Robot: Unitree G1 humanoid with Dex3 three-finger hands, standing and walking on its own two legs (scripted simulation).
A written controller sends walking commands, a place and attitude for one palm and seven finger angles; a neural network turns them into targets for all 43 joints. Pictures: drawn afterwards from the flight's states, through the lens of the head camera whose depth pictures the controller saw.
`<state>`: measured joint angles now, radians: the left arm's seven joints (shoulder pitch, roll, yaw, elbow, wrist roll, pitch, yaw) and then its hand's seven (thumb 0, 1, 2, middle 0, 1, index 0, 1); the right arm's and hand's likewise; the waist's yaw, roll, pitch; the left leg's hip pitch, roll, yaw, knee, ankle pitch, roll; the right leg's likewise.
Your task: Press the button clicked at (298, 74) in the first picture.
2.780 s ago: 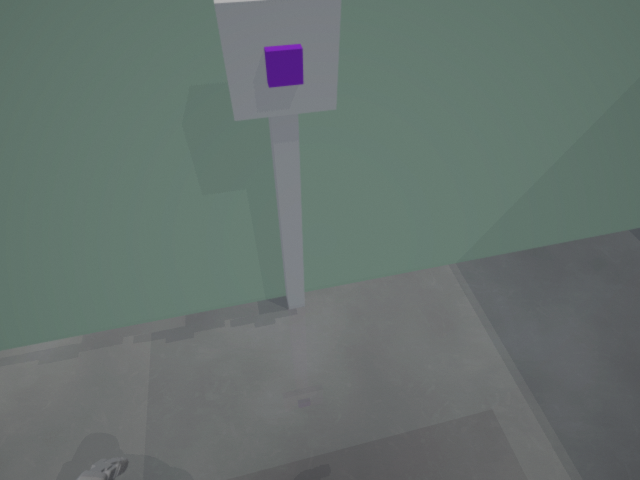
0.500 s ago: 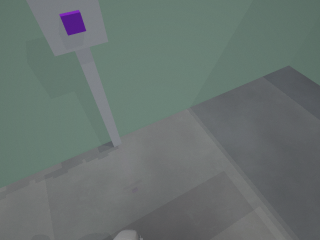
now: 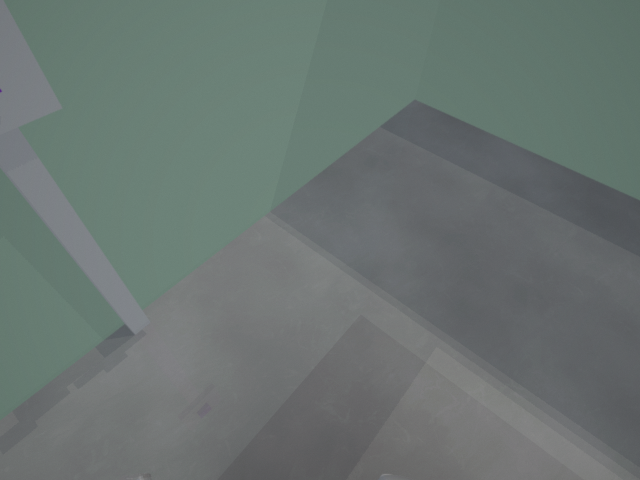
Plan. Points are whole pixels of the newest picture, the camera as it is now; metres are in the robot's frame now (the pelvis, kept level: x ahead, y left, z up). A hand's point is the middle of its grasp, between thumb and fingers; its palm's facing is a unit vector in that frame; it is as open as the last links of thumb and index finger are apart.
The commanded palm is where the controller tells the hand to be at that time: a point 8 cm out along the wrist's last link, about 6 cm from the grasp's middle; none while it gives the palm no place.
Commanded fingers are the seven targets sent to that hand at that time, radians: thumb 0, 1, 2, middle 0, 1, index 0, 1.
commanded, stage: walk to a spot facing it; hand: left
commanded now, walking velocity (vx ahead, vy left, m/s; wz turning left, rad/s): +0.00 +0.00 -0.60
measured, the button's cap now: out of the picture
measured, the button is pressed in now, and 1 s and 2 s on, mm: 0 0 0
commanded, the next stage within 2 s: turn to face it in 1.04 s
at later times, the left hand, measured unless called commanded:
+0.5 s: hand out of the picture +0.12 +0.18 -0.17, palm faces -0.19 -0.96 -0.18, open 7.4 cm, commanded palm none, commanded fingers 0.00 0.90 0.90 -0.20 -0.30 -0.20 -0.30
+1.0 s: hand (318, 313) +0.41 +0.02 -0.17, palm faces -0.62 -0.77 -0.14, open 7.4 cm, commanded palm none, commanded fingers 0.00 0.90 0.90 -0.20 -0.30 -0.20 -0.30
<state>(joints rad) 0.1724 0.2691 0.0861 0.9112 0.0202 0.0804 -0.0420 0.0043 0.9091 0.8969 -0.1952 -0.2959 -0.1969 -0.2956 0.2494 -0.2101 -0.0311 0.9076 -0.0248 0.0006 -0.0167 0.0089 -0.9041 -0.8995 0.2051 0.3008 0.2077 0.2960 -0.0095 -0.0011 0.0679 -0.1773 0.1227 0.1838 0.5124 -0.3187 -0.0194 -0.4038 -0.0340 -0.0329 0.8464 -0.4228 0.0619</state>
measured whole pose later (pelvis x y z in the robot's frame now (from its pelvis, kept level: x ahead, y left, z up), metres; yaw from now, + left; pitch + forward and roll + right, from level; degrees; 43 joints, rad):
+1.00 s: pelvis +0.21 -0.05 +0.00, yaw -36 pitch +0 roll -1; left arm 0.09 0.20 0.09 0.96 0.03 0.04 -0.06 0.00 0.91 0.90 -0.19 -0.30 -0.19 -0.30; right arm 0.49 -0.14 -0.03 1.08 -0.03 -0.06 -0.02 0.01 -0.91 -0.90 0.20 0.30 0.20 0.30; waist -0.07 -0.02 0.09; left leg 0.04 0.13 0.40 0.40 -0.40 -0.04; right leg -0.58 -0.08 -0.11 0.80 -0.20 0.01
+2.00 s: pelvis +0.32 -0.17 +0.00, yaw -21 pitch +2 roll -1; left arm 0.19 0.22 0.08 0.92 0.01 0.04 0.02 0.00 0.91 0.90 -0.20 -0.30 -0.20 -0.30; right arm 0.22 -0.22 -0.08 0.94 -0.02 0.05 0.01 0.01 -0.91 -0.90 0.20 0.30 0.21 0.30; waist -0.04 0.04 0.03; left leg -0.41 -0.06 -0.10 0.47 -0.10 0.03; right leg -0.30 -0.02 -0.02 0.66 -0.40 0.05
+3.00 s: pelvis +0.35 -0.21 +0.00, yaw +17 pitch +0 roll +1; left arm 0.16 0.18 0.02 0.83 0.02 0.01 0.02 0.00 0.90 0.90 -0.20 -0.30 -0.20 -0.30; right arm 0.20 -0.27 -0.09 0.92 -0.02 0.07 0.03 0.01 -0.91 -0.90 0.20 0.30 0.20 0.30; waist -0.03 0.05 0.07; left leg -0.49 -0.03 -0.04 1.16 -0.44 -0.05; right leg -0.24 -0.08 -0.13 0.58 -0.32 -0.01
